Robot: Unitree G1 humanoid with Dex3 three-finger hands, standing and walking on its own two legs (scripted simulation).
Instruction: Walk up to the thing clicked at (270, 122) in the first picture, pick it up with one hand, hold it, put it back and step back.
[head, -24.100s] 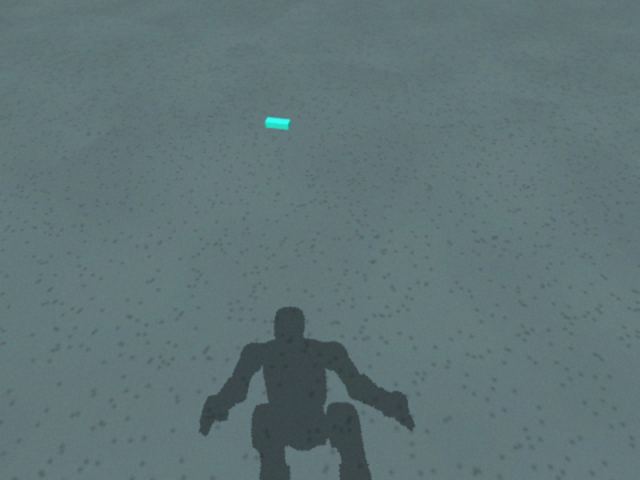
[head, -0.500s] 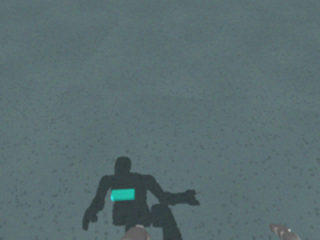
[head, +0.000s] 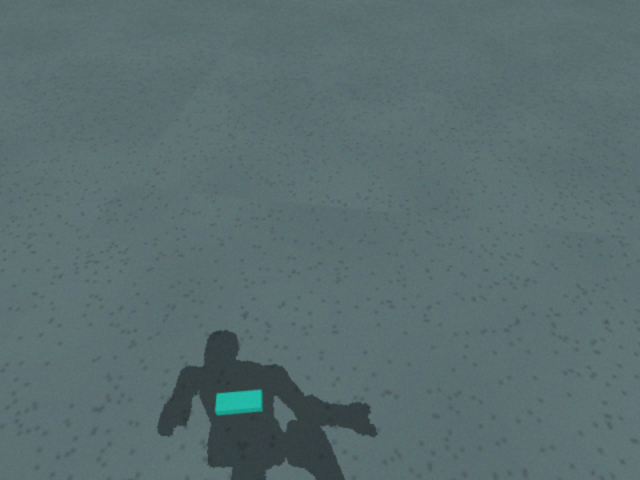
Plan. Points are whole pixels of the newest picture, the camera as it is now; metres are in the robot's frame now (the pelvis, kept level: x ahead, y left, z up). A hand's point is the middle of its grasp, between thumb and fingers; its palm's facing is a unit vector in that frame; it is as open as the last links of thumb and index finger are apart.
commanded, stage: stand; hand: left
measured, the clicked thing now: (239, 402) +0.50 +0.25 -0.76
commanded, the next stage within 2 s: walk up in 0.40 s
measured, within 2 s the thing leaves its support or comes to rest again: neither
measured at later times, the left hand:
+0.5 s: hand out of the picture +0.06 +0.26 -0.17, palm faces -0.01 -0.94 -0.35, open 7.3 cm
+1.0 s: hand out of the picture -0.01 +0.27 -0.17, palm faces +0.05 -0.91 -0.41, open 7.3 cm
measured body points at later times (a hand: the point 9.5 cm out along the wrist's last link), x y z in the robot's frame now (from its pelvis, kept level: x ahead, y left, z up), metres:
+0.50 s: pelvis -0.01 +0.00 +0.00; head +0.03 +0.00 +0.44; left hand +0.06 +0.31 -0.14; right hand +0.09 -0.31 -0.13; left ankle +0.05 +0.12 -0.74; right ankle -0.01 -0.14 -0.74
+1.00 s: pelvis -0.13 +0.00 -0.03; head -0.05 +0.00 +0.41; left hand -0.01 +0.32 -0.14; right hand -0.01 -0.32 -0.16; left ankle -0.17 +0.12 -0.75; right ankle -0.03 -0.14 -0.74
